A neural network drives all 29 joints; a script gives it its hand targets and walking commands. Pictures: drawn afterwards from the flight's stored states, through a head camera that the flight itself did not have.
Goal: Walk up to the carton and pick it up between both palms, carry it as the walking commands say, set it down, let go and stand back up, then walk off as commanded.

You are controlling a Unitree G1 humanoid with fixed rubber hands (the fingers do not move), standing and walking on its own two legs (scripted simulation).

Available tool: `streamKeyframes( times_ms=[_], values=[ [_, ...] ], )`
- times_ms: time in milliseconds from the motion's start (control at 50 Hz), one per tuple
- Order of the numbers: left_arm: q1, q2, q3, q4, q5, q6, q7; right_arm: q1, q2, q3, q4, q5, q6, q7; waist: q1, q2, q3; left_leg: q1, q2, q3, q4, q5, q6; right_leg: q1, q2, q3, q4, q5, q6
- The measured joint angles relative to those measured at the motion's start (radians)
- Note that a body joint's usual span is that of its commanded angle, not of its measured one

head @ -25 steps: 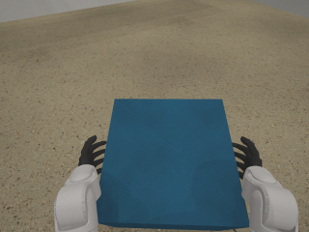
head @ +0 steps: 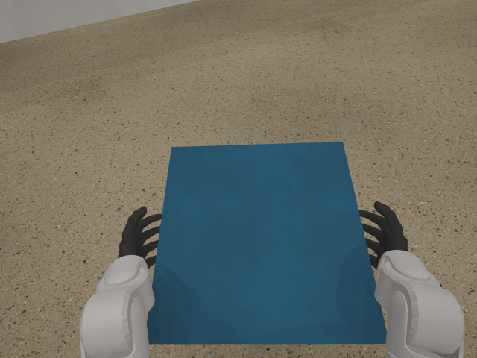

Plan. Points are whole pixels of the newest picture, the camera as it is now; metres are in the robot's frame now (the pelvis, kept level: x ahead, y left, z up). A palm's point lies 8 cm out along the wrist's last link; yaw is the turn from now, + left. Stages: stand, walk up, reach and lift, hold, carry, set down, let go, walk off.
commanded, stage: carry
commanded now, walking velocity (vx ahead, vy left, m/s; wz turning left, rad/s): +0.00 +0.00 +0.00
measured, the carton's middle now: (258, 247) +0.31 +0.01 +0.01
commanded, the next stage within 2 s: none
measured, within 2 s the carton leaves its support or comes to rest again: neither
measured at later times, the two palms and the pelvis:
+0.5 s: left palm (200, 144) +0.48 +0.11 +0.10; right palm (396, 155) +0.45 -0.24 +0.10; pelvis +0.21 -0.03 +0.00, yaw -4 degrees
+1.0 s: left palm (237, 117) +0.58 +0.05 +0.09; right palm (414, 131) +0.53 -0.31 +0.08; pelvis +0.31 -0.09 -0.02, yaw -7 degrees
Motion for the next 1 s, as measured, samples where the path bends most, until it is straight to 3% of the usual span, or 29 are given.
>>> streamKeyframes(
  times_ms=[100, 140, 160, 180, 220, 280, 340, 420, 520, 660, 700, 740, 780, 820, 860, 900, 940, 980, 1000],
  values=[
    [-0.006, 0.000, -0.005, -0.031, -0.005, 0.003, -0.002, 0.010, 0.000, 0.000, -0.040, 0.007, -0.005, -0.003, 0.000, 0.001, 0.012, 0.003, -0.031, 0.042, -0.353, 0.162, 0.006, 0.123, 0.033, 0.016, -0.041, -0.067, 0.011],
    [-0.017, 0.000, -0.004, -0.032, -0.004, 0.012, -0.002, 0.007, 0.000, -0.003, -0.046, 0.010, -0.001, -0.005, -0.007, -0.001, 0.015, 0.046, -0.037, 0.072, -0.482, 0.293, 0.015, 0.158, 0.042, 0.026, 0.003, -0.129, 0.020],
    [-0.023, 0.001, 0.000, -0.030, -0.002, 0.017, -0.002, 0.003, 0.001, -0.003, -0.041, 0.011, 0.001, -0.007, -0.011, -0.005, 0.011, 0.074, -0.035, 0.085, -0.508, 0.322, 0.044, 0.166, 0.043, 0.035, 0.044, -0.170, 0.025],
    [-0.032, 0.001, 0.007, -0.019, -0.001, 0.023, -0.001, -0.001, 0.001, -0.001, -0.026, 0.012, 0.000, -0.010, -0.017, -0.025, 0.006, 0.090, -0.043, 0.095, -0.497, 0.274, 0.077, 0.158, 0.029, 0.045, 0.098, -0.205, 0.034],
    [-0.049, 0.000, 0.017, 0.001, 0.004, 0.037, 0.002, -0.016, 0.001, -0.004, 0.005, 0.011, 0.003, -0.013, -0.027, -0.053, 0.003, 0.110, -0.051, 0.113, -0.478, 0.194, 0.104, 0.110, 0.005, 0.078, 0.230, -0.195, 0.059],
    [-0.065, -0.001, 0.018, 0.015, 0.014, 0.046, 0.002, -0.026, 0.002, -0.011, 0.016, 0.007, 0.009, -0.014, -0.043, -0.050, 0.007, 0.150, -0.047, 0.121, -0.510, 0.174, 0.082, 0.059, -0.001, 0.125, 0.241, -0.233, 0.067],
    [-0.070, -0.002, 0.014, 0.017, 0.016, 0.042, -0.001, -0.024, 0.002, -0.014, 0.002, 0.007, 0.010, -0.014, -0.052, -0.048, 0.008, 0.186, -0.050, 0.128, -0.526, 0.152, 0.076, 0.072, -0.027, 0.114, 0.094, -0.120, 0.072],
    [-0.062, -0.002, 0.007, 0.018, 0.017, 0.037, -0.003, -0.018, 0.001, -0.016, -0.006, 0.011, 0.016, -0.015, -0.060, -0.030, -0.018, 0.201, -0.036, 0.116, -0.511, 0.128, 0.046, 0.105, -0.013, 0.103, 0.075, -0.139, 0.070],
    [-0.040, -0.001, 0.008, 0.015, 0.016, 0.041, -0.006, -0.003, 0.001, -0.007, -0.006, 0.016, 0.023, -0.020, -0.054, -0.019, -0.025, 0.225, -0.026, 0.097, -0.500, 0.185, 0.023, 0.140, -0.005, 0.087, 0.074, -0.060, 0.082],
    [-0.020, 0.001, 0.017, -0.019, 0.006, 0.046, -0.009, 0.003, 0.001, 0.013, -0.023, 0.015, 0.023, -0.022, -0.038, -0.007, -0.023, 0.302, -0.028, 0.088, -0.585, 0.290, 0.032, 0.168, -0.004, 0.067, 0.086, 0.059, 0.116],
    [-0.025, 0.001, 0.028, -0.031, 0.004, 0.048, -0.011, -0.007, 0.001, 0.023, -0.027, 0.010, 0.023, -0.024, -0.032, -0.008, -0.021, 0.304, -0.024, 0.094, -0.578, 0.302, 0.037, 0.159, 0.000, 0.063, 0.050, 0.023, 0.135],
    [-0.039, 0.000, 0.027, -0.031, 0.002, 0.048, -0.014, -0.010, 0.001, 0.020, -0.040, 0.001, 0.023, -0.023, -0.031, -0.013, -0.021, 0.273, -0.018, 0.089, -0.497, 0.284, 0.032, 0.204, 0.010, 0.046, -0.077, 0.045, 0.117],
    [-0.051, -0.001, 0.015, -0.030, 0.008, 0.049, -0.012, -0.011, 0.001, 0.007, -0.051, 0.003, 0.025, -0.021, -0.023, -0.024, -0.028, 0.194, -0.028, 0.059, -0.324, 0.085, 0.017, 0.233, 0.015, 0.048, -0.128, -0.014, 0.080],
    [-0.053, -0.002, 0.012, -0.022, 0.013, 0.050, -0.012, -0.014, 0.001, 0.002, -0.048, 0.005, 0.029, -0.022, -0.020, -0.032, -0.021, 0.119, -0.061, 0.039, -0.209, -0.004, 0.006, 0.237, 0.013, 0.060, -0.122, -0.064, 0.049],
    [-0.046, -0.001, 0.015, -0.015, 0.009, 0.049, -0.014, -0.010, 0.000, 0.005, -0.048, 0.007, 0.036, -0.026, -0.020, -0.027, -0.007, 0.076, -0.087, 0.051, -0.231, 0.021, -0.002, 0.243, 0.016, 0.073, -0.104, -0.094, 0.028],
    [-0.034, -0.001, 0.017, -0.014, 0.003, 0.043, -0.018, -0.001, 0.000, 0.011, -0.057, 0.010, 0.040, -0.032, -0.020, -0.009, 0.012, 0.077, -0.107, 0.081, -0.363, 0.119, -0.005, 0.243, 0.030, 0.082, -0.053, -0.120, 0.017],
    [-0.023, 0.000, 0.023, -0.016, -0.002, 0.036, -0.022, 0.004, 0.001, 0.019, -0.058, 0.012, 0.038, -0.036, -0.020, 0.012, 0.031, 0.121, -0.120, 0.112, -0.519, 0.300, 0.019, 0.227, 0.048, 0.092, 0.069, -0.159, 0.015],
    [-0.026, 0.001, 0.040, -0.018, -0.008, 0.038, -0.021, 0.001, 0.001, 0.031, -0.048, 0.018, 0.032, -0.043, -0.033, 0.001, 0.033, 0.158, -0.118, 0.116, -0.536, 0.248, 0.105, 0.146, 0.052, 0.120, 0.292, -0.197, 0.046],
    [-0.037, 0.000, 0.044, -0.013, -0.007, 0.040, -0.021, -0.005, 0.001, 0.030, -0.041, 0.018, 0.028, -0.045, -0.040, -0.010, 0.033, 0.162, -0.120, 0.112, -0.529, 0.210, 0.127, 0.090, 0.059, 0.156, 0.401, -0.222, 0.061]
  ],
)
